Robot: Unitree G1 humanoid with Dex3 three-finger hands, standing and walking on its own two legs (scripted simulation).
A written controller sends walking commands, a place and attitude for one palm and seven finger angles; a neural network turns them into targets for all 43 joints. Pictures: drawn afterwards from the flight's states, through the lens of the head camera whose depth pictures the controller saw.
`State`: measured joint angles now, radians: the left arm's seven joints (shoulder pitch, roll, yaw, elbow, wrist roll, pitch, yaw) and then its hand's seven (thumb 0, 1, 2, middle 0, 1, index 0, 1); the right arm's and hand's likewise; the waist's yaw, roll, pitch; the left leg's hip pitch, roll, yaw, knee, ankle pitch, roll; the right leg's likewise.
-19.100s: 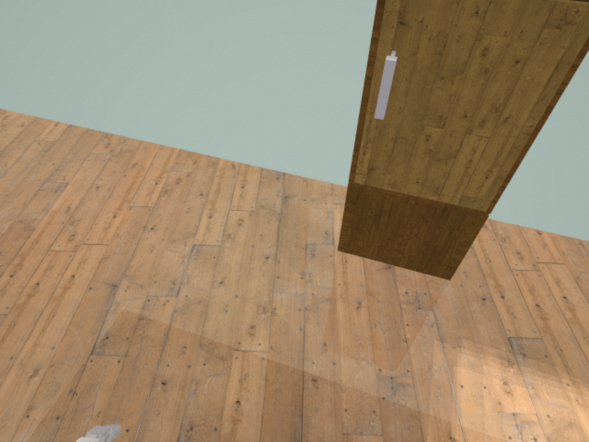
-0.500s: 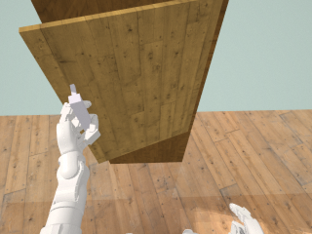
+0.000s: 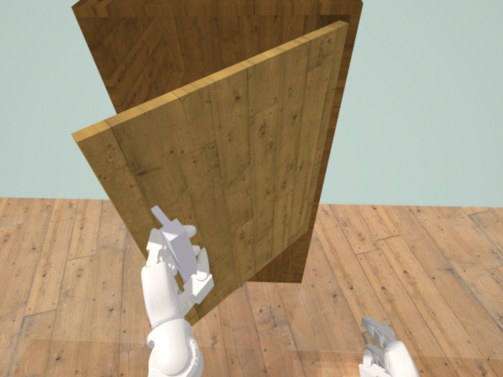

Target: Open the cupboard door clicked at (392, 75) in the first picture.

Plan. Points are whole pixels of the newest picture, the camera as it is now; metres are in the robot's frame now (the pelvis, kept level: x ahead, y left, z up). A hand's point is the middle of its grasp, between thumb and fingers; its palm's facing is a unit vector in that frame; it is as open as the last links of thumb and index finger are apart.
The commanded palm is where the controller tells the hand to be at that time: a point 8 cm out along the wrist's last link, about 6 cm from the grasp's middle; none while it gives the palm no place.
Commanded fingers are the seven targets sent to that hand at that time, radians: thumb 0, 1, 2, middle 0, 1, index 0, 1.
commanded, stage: open thumb and fingers to let go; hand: left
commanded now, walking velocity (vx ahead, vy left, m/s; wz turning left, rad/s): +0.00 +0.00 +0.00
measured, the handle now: (177, 249) +0.30 +0.13 +0.07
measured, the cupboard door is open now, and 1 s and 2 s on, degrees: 44 42 44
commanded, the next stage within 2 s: slide the hand sideways off the handle in 0.82 s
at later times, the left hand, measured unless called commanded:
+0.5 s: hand (197, 267) +0.26 +0.10 +0.07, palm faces +0.40 -0.92 +0.01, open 12.3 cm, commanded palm +0.22 +0.14 +0.06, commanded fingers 0.00 -0.50 0.30 -0.27 -1.00 -0.27 -1.00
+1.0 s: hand (193, 274) +0.26 +0.10 +0.07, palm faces +0.24 -0.97 -0.04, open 15.1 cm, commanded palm +0.22 +0.14 +0.06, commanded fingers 0.00 -0.50 0.30 -0.15 -0.30 -0.15 -0.30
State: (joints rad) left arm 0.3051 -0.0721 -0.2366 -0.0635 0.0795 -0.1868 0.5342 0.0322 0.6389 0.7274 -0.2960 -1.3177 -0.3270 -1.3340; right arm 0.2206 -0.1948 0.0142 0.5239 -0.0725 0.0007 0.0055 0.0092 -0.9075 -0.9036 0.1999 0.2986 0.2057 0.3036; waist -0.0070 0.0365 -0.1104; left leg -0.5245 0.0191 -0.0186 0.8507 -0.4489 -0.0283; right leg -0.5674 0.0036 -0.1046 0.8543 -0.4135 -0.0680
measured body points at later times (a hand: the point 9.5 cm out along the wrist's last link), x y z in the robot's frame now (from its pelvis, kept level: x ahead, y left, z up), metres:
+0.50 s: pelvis -0.02 +0.00 +0.00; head +0.00 -0.02 +0.45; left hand +0.24 +0.14 +0.07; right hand +0.16 -0.22 -0.10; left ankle -0.01 +0.14 -0.70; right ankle +0.01 -0.07 -0.70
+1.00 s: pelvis -0.02 +0.03 -0.01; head +0.00 +0.02 +0.44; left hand +0.24 +0.15 +0.07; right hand +0.17 -0.18 -0.09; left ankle -0.01 +0.14 -0.70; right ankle +0.01 -0.07 -0.70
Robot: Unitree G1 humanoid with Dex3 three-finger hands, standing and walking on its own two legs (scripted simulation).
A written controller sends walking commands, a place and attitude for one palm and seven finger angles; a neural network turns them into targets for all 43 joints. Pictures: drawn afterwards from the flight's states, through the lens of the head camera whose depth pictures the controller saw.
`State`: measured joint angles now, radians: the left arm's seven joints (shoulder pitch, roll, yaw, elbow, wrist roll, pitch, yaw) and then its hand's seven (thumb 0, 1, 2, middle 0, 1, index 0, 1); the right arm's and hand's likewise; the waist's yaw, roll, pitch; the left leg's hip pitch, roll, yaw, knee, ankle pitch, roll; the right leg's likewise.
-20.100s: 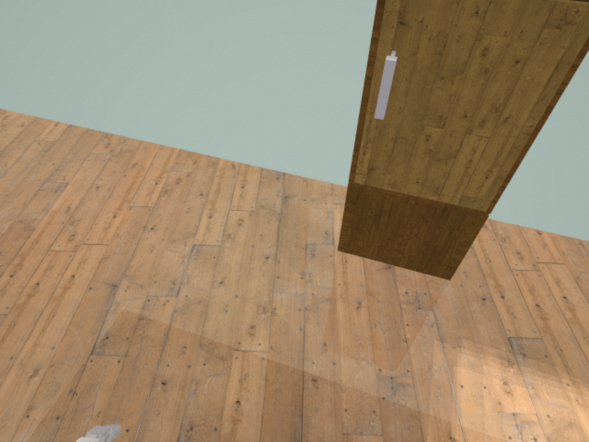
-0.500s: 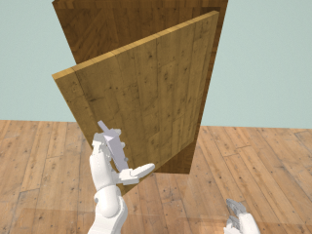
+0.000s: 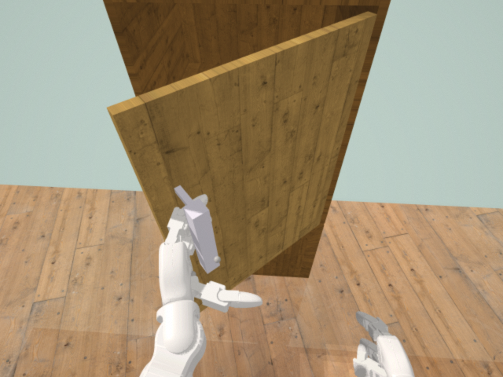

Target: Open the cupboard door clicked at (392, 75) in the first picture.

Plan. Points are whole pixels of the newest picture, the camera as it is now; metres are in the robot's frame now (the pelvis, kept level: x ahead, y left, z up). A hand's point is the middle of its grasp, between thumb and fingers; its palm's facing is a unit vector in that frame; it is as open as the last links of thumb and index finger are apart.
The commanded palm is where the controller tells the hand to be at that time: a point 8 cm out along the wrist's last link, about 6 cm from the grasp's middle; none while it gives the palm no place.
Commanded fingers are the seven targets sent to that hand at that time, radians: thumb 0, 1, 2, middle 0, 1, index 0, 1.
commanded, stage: slide the hand sideways off the handle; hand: left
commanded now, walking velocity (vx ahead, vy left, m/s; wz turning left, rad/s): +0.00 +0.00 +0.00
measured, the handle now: (196, 230) +0.32 +0.11 +0.07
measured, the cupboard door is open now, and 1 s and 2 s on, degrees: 42 44 44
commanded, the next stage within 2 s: draw the hand back to the body in 1.12 s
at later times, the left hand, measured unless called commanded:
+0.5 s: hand (202, 292) +0.22 +0.09 +0.07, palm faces -0.05 -1.00 -0.02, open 16.2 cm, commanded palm +0.20 +0.15 +0.07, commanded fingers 0.00 -0.50 0.30 -0.15 -0.30 -0.15 -0.30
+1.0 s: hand (156, 321) +0.18 +0.14 +0.07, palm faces +0.02 -1.00 -0.04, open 16.2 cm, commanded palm +0.15 +0.20 +0.07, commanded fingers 0.00 -0.50 0.30 -0.15 -0.30 -0.15 -0.30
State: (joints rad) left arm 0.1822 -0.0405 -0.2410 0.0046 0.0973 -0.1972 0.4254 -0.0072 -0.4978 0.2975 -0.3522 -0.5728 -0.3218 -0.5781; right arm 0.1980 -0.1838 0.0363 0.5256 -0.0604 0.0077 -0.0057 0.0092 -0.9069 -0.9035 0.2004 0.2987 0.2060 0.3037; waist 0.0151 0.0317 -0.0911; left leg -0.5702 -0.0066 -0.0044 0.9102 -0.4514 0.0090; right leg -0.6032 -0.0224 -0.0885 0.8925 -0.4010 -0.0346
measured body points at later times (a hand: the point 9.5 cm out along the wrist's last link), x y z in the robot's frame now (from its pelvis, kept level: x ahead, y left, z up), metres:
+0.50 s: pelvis +0.00 +0.01 +0.00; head +0.02 +0.00 +0.44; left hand +0.22 +0.14 +0.08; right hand +0.18 -0.21 -0.08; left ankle +0.01 +0.11 -0.69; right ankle +0.03 -0.10 -0.69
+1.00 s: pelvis +0.01 +0.00 -0.01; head +0.04 -0.01 +0.43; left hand +0.18 +0.20 +0.07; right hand +0.20 -0.23 -0.08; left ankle +0.01 +0.11 -0.69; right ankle +0.03 -0.10 -0.69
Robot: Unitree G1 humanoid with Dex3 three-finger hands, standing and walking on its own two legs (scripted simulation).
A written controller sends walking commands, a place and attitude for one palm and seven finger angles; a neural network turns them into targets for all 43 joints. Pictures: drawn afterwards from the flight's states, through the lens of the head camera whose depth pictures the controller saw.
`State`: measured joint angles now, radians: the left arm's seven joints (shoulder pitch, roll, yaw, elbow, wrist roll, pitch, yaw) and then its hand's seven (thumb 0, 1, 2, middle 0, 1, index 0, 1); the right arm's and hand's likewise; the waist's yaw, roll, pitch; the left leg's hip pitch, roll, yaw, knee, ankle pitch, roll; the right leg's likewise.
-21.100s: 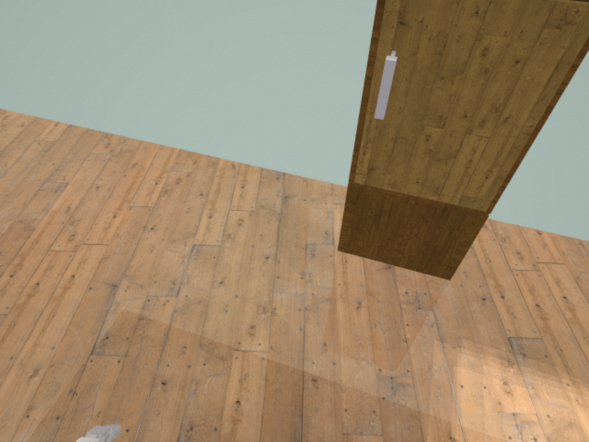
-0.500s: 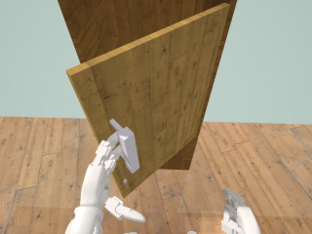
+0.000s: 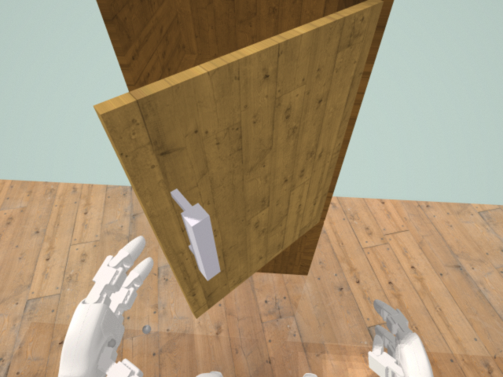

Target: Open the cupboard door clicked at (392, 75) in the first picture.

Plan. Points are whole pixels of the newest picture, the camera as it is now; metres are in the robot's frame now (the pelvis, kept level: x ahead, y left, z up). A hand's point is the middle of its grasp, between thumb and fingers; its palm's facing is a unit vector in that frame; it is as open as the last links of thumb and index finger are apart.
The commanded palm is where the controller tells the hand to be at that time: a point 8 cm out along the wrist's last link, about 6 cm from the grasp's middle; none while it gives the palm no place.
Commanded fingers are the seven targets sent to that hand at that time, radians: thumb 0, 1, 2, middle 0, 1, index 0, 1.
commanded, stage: slide the hand sideways off the handle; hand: left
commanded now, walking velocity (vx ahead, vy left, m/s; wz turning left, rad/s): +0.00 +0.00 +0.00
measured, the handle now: (195, 236) +0.30 +0.11 +0.09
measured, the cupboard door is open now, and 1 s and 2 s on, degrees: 44 44 44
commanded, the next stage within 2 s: draw the hand back to the body in 0.12 s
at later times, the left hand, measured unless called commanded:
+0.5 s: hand (107, 322) +0.17 +0.18 +0.11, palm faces +0.01 -1.00 -0.07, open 16.3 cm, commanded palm +0.13 +0.24 +0.12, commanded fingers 0.00 -0.50 0.30 -0.15 -0.30 -0.15 -0.30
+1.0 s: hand (42, 287) +0.19 +0.25 +0.16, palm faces +0.30 -0.89 -0.35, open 14.1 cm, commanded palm +0.14 +0.29 +0.18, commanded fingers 0.00 0.20 0.60 -0.17 -0.30 -0.17 -0.30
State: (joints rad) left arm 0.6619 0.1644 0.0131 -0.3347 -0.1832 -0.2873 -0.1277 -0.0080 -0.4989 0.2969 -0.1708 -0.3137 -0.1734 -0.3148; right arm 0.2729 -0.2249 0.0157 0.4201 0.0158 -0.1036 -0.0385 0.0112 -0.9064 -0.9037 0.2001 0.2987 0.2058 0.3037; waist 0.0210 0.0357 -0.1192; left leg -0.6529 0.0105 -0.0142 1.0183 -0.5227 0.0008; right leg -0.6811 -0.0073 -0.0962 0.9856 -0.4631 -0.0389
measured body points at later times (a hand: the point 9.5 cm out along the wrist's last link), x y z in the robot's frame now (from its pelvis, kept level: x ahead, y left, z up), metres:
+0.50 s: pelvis -0.01 +0.02 +0.00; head +0.00 +0.01 +0.45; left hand +0.16 +0.24 +0.12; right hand +0.18 -0.20 -0.05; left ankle -0.01 +0.12 -0.68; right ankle +0.02 -0.10 -0.68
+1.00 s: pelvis +0.01 +0.03 +0.04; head +0.00 +0.02 +0.49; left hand +0.17 +0.29 +0.18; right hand +0.19 -0.18 -0.03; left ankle -0.01 +0.12 -0.68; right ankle +0.02 -0.10 -0.68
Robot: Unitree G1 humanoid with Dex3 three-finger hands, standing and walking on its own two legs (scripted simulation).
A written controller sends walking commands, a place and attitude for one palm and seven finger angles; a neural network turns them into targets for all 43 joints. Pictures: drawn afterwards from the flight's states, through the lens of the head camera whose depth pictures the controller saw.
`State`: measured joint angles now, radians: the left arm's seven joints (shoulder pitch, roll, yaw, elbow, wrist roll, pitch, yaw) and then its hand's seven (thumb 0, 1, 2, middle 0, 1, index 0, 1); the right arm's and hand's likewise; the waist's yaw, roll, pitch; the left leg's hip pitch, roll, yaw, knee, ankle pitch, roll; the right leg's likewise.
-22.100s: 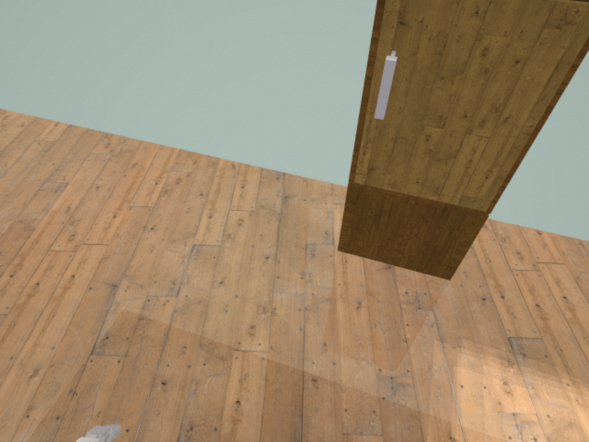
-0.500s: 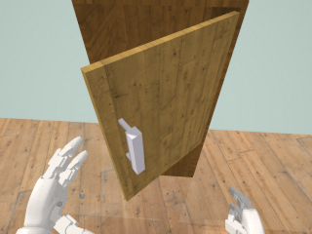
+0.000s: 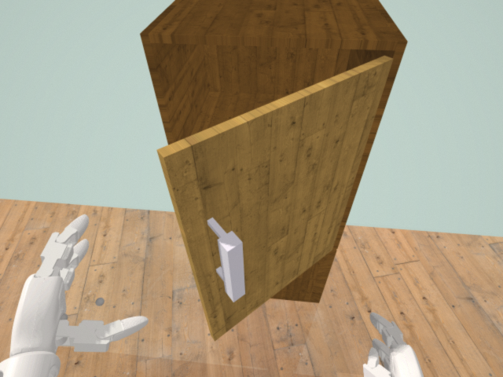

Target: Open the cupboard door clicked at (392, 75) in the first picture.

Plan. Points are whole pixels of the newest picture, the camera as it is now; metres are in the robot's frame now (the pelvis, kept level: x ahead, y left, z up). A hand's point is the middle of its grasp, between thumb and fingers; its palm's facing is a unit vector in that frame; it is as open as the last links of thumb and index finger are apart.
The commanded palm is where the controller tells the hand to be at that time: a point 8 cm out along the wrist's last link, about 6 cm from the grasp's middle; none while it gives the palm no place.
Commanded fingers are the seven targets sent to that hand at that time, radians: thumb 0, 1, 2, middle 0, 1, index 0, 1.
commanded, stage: draw the hand back to the body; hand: left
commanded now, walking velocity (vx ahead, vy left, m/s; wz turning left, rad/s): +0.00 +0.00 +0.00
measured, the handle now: (225, 260) +0.29 +0.08 +0.04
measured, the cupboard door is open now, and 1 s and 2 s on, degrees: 44 44 44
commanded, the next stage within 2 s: step back with the hand held close in 0.80 s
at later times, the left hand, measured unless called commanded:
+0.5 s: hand (58, 249) +0.21 +0.25 +0.18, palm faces +0.48 -0.78 -0.40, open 8.3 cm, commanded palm +0.15 +0.28 +0.19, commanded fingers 0.00 0.90 0.90 -0.20 -0.30 -0.20 -0.30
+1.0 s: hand (66, 259) +0.19 +0.24 +0.18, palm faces +0.45 -0.80 -0.41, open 7.4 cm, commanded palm +0.14 +0.27 +0.19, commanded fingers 0.00 0.90 0.90 -0.20 -0.30 -0.20 -0.30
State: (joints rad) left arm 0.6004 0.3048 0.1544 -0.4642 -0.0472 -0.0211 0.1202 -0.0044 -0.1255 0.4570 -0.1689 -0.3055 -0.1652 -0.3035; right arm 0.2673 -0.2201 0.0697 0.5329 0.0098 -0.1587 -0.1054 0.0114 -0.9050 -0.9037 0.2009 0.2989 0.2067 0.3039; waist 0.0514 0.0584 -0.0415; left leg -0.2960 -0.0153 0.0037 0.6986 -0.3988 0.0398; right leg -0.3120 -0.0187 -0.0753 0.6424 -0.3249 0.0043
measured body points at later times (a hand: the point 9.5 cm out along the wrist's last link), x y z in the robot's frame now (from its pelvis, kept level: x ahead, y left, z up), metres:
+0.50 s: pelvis +0.01 -0.01 +0.02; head -0.01 -0.03 +0.47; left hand +0.17 +0.29 +0.20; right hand +0.21 -0.23 -0.06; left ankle -0.02 +0.09 -0.72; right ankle +0.01 -0.13 -0.72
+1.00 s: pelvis +0.00 -0.03 +0.02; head -0.02 -0.04 +0.47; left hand +0.16 +0.28 +0.20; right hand +0.18 -0.25 -0.06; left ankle -0.02 +0.09 -0.72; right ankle +0.01 -0.13 -0.72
